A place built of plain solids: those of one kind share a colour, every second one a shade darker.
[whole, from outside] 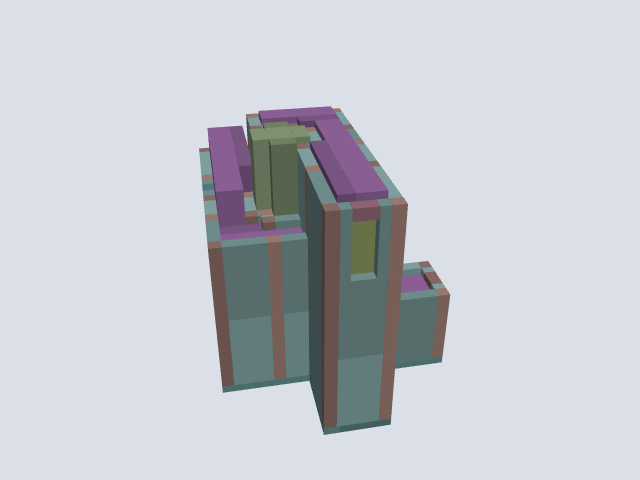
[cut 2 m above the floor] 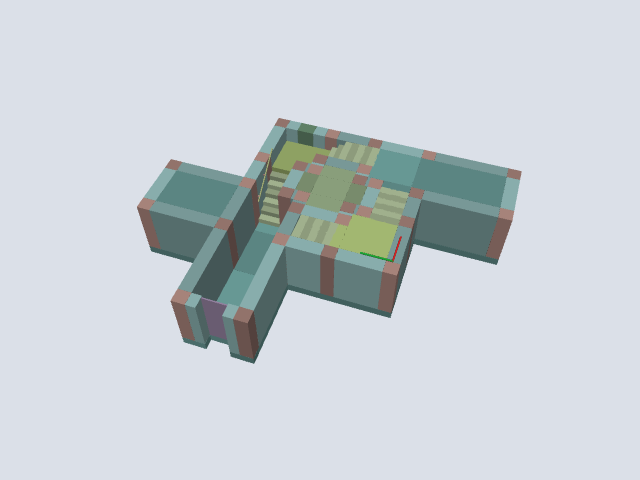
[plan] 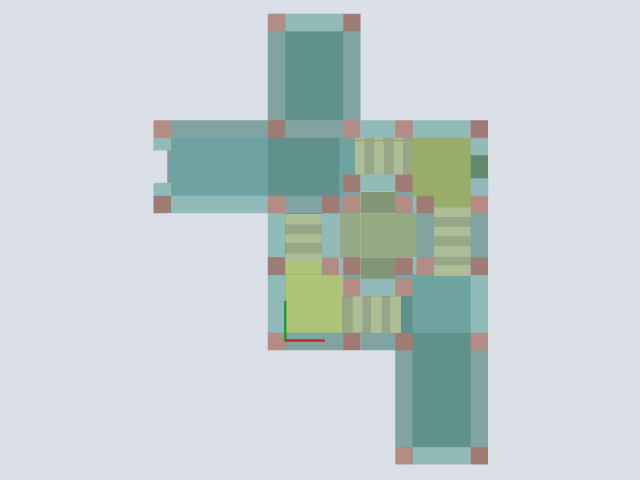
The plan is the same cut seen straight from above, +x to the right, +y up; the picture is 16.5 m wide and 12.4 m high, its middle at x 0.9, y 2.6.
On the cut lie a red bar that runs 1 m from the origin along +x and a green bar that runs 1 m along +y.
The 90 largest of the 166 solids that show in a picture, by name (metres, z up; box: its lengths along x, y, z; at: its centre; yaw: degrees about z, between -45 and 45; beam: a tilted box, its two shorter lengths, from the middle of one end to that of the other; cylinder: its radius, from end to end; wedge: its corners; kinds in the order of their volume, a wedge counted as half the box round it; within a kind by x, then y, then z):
{
 "wall_1": {"box": [2.5, 0.45, 2.99], "at": [-1.7, 3.52, 1.49]},
 "wall_2": {"box": [2.5, 0.45, 2.99], "at": [-1.7, 5.47, 1.49]},
 "wall_3": {"box": [0.45, 1.5, 2.99], "at": [-0.23, 0.95, 1.49]},
 "wall_4": {"box": [0.45, 1.5, 2.42], "at": [-0.23, 0.95, 7.18]},
 "wall_5": {"box": [0.45, 1.14, 2.99], "at": [-0.23, 2.72, 1.49]},
 "wall_6": {"box": [0.45, 1.14, 2.42], "at": [-0.23, 2.72, 7.18]},
 "wall_7": {"box": [0.45, 1.5, 2.42], "at": [-0.23, 4.49, 7.18]},
 "wall_8": {"box": [0.45, 2.3, 2.99], "at": [-0.23, 6.84, 1.49]},
 "wall_9": {"box": [0.45, 2.3, 2.42], "at": [-0.23, 6.84, 7.18]},
 "wall_10": {"box": [0.95, 0.45, 2.99], "at": [0.47, 3.52, 1.49]},
 "wall_11": {"box": [1.5, 0.45, 2.99], "at": [0.75, -0.03, 1.49]},
 "wall_12": {"box": [1.5, 0.45, 2.99], "at": [0.75, 5.47, 1.49]},
 "wall_13": {"box": [1.5, 0.45, 2.99], "at": [0.75, 8.22, 1.49]},
 "wall_14": {"box": [1.5, 0.45, 2.99], "at": [0.75, 8.22, 4.48]},
 "wall_15": {"box": [0.45, 1.14, 2.99], "at": [1.18, 2.72, 1.49]},
 "wall_16": {"box": [0.45, 1.14, 2.42], "at": [1.18, 2.72, 7.18]},
 "wall_17": {"box": [0.45, 1.5, 2.42], "at": [1.73, 4.49, 7.18]},
 "wall_18": {"box": [0.45, 2.3, 2.99], "at": [1.73, 6.84, 1.49]},
 "wall_19": {"box": [0.45, 2.3, 2.99], "at": [1.73, 6.84, 4.48]},
 "wall_20": {"box": [0.45, 2.3, 2.42], "at": [1.73, 6.84, 7.18]},
 "wall_21": {"box": [0.89, 0.45, 2.99], "at": [2.4, -0.03, 1.49]},
 "wall_22": {"box": [0.89, 0.45, 2.99], "at": [2.4, 1.38, 1.49]},
 "wall_23": {"box": [0.89, 0.45, 2.99], "at": [2.4, 4.07, 1.49]},
 "wall_24": {"box": [0.89, 0.45, 2.99], "at": [2.4, 4.07, 4.48]},
 "wall_25": {"box": [0.89, 0.45, 2.99], "at": [2.4, 5.47, 1.49]},
 "wall_26": {"box": [0.89, 0.45, 2.99], "at": [2.4, 5.47, 4.48]},
 "wall_27": {"box": [0.45, 2.5, 2.99], "at": [3.07, -1.5, 1.49]},
 "wall_28": {"box": [0.45, 0.95, 2.42], "at": [3.07, 0.68, 7.18]},
 "wall_29": {"box": [0.45, 1.14, 2.99], "at": [3.62, 2.72, 1.49]},
 "wall_30": {"box": [0.45, 1.14, 2.99], "at": [3.62, 2.72, 4.48]},
 "wall_31": {"box": [1.5, 0.45, 2.99], "at": [4.04, -2.98, 1.49]},
 "wall_32": {"box": [1.5, 0.45, 2.99], "at": [4.04, 5.47, 1.49]},
 "wall_33": {"box": [1.5, 0.45, 2.99], "at": [4.04, 5.47, 4.48]},
 "wall_34": {"box": [0.45, 2.5, 2.99], "at": [5.02, -1.5, 1.49]},
 "wall_35": {"box": [0.45, 2.5, 2.99], "at": [5.02, -1.5, 4.48]},
 "wall_36": {"box": [0.45, 1.5, 2.99], "at": [5.02, 0.95, 1.49]},
 "wall_37": {"box": [0.45, 1.14, 2.99], "at": [5.02, 2.72, 1.49]},
 "wall_38": {"box": [0.45, 1.14, 2.99], "at": [5.02, 2.72, 4.48]},
 "wall_39": {"box": [0.45, 1.5, 2.99], "at": [5.02, 4.49, 4.48]},
 "floor_slab_1": {"box": [2.6, 2.4, 0.3], "at": [-1.75, 4.49, -0.15]},
 "floor_slab_2": {"box": [1.85, 8.69, 0.3], "at": [0.47, 4.1, -0.15]},
 "floor_slab_3": {"box": [1.5, 2.3, 5.97], "at": [0.75, 6.84, 2.98]},
 "floor_slab_4": {"box": [0.55, 5.15, 0.3], "at": [1.68, 5.87, -0.15]},
 "floor_slab_5": {"box": [0.55, 5.35, 0.3], "at": [3.12, -0.53, -0.15]},
 "floor_slab_6": {"box": [0.33, 0.95, 2.99], "at": [3.13, 0.68, 1.49]},
 "floor_slab_7": {"box": [1.5, 2.95, 2.99], "at": [4.04, -1.27, 1.49]},
 "floor_slab_8": {"box": [1.5, 1.5, 2.99], "at": [4.04, 0.95, 1.49]},
 "floor_slab_9": {"box": [1.85, 8.89, 0.3], "at": [4.32, 1.25, -0.15]},
 "roof_slab_1": {"box": [2.95, 1.5, 0.25], "at": [-1.48, 4.49, 2.57]},
 "roof_slab_2": {"box": [0.95, 6.29, 0.25], "at": [0.47, 4.85, 8.52]},
 "roof_slab_3": {"box": [1.5, 0.55, 1.84], "at": [0.75, 1.43, 7.72]},
 "roof_slab_4": {"box": [2.84, 0.95, 1.84], "at": [1.42, 0.68, 7.72]},
 "roof_slab_5": {"box": [2.84, 0.95, 1.84], "at": [3.37, 4.77, 4.73]},
 "roof_slab_6": {"box": [0.55, 4.45, 1.64], "at": [3.57, -0.53, 6.23]},
 "roof_slab_7": {"box": [1.5, 0.55, 1.84], "at": [4.04, 4.02, 4.73]},
 "roof_slab_8": {"box": [0.95, 6.49, 1.64], "at": [4.32, 0.5, 6.23]},
 "core_fill_1": {"box": [0.55, 1.14, 8.64], "at": [1.68, 2.72, 4.32]},
 "core_fill_2": {"box": [0.89, 0.55, 8.64], "at": [2.4, 1.88, 4.32]},
 "core_fill_3": {"box": [0.89, 1.14, 8.64], "at": [2.4, 2.72, 4.32]},
 "core_fill_4": {"box": [0.89, 0.55, 8.64], "at": [2.4, 3.57, 4.32]},
 "core_fill_5": {"box": [0.55, 1.14, 8.64], "at": [3.12, 2.72, 4.32]},
 "tread_slab_1": {"box": [0.95, 0.28, 4.58], "at": [0.47, 2.14, 2.29]},
 "tread_slab_2": {"box": [0.95, 0.28, 4.78], "at": [0.47, 2.39, 2.39]},
 "tread_slab_3": {"box": [0.95, 0.28, 4.98], "at": [0.47, 2.64, 2.49]},
 "tread_slab_4": {"box": [0.95, 0.28, 5.17], "at": [0.47, 2.89, 2.59]},
 "tread_slab_5": {"box": [0.95, 0.28, 5.37], "at": [0.47, 3.14, 2.69]},
 "tread_slab_6": {"box": [0.28, 0.95, 4.18], "at": [1.61, 0.68, 2.09]},
 "tread_slab_7": {"box": [0.28, 0.95, 3.98], "at": [1.86, 0.68, 1.99]},
 "tread_slab_8": {"box": [0.28, 0.95, 3.78], "at": [2.11, 0.68, 1.89]},
 "tread_slab_9": {"box": [0.28, 0.95, 3.58], "at": [2.36, 0.68, 1.79]},
 "tread_slab_10": {"box": [0.28, 0.95, 3.38], "at": [2.61, 0.68, 1.69]},
 "tread_slab_11": {"box": [0.28, 0.95, 3.18], "at": [2.85, 0.68, 1.59]},
 "tread_slab_12": {"box": [0.95, 0.28, 2.79], "at": [4.32, 1.81, 1.39]},
 "tread_slab_13": {"box": [0.95, 0.28, 2.59], "at": [4.32, 2.06, 1.29]},
 "tread_slab_14": {"box": [0.95, 0.28, 2.39], "at": [4.32, 2.31, 1.19]},
 "landing_slab_1": {"box": [0.95, 0.33, 4.38], "at": [0.47, 1.86, 2.19]},
 "landing_slab_2": {"box": [1.5, 1.5, 4.38], "at": [0.75, 0.95, 2.19]},
 "landing_slab_3": {"box": [1.5, 1.5, 1.39], "at": [4.04, 4.49, 0.7]},
 "wallpost_1": {"box": [0.45, 0.45, 2.99], "at": [-3.17, 3.52, 1.49]},
 "wallpost_2": {"box": [0.45, 0.45, 2.99], "at": [-3.17, 5.47, 1.49]},
 "wallpost_3": {"box": [0.45, 0.45, 2.99], "at": [-0.23, -0.03, 1.49]},
 "wallpost_4": {"box": [0.45, 0.45, 2.99], "at": [-0.23, 1.93, 1.49]},
 "wallpost_5": {"box": [0.45, 0.45, 2.99], "at": [-0.23, 3.52, 1.49]},
 "wallpost_6": {"box": [0.45, 0.45, 2.99], "at": [-0.23, 5.47, 1.49]},
 "wallpost_7": {"box": [0.45, 0.45, 2.99], "at": [-0.23, 8.22, 1.49]},
 "wallpost_8": {"box": [0.45, 0.45, 2.99], "at": [1.18, 1.93, 1.49]},
 "wallpost_9": {"box": [0.45, 0.45, 2.99], "at": [1.18, 3.52, 1.49]},
 "wallpost_10": {"box": [0.45, 0.45, 2.99], "at": [1.73, 5.47, 1.49]},
 "wallpost_11": {"box": [0.45, 0.45, 2.99], "at": [1.73, 8.22, 1.49]},
 "wall_sill_win_1": {"box": [0.45, 0.6, 2.39], "at": [5.02, 4.49, 1.2]}
}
